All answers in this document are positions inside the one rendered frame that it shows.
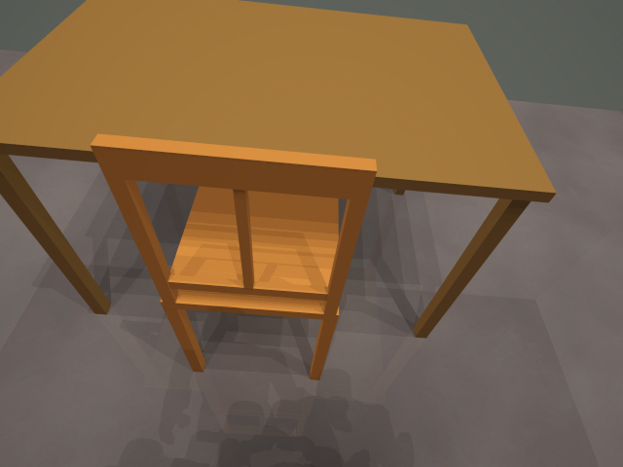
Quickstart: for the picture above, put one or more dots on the table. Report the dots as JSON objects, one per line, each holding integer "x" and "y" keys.
{"x": 417, "y": 96}

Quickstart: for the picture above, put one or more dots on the chair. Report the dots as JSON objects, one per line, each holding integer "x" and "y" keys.
{"x": 262, "y": 236}

